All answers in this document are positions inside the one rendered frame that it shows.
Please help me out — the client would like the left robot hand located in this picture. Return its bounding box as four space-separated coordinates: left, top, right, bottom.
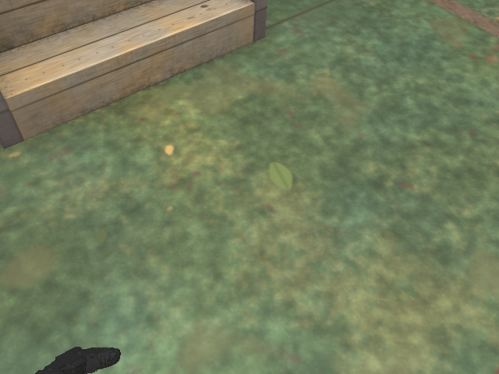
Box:
35 347 121 374

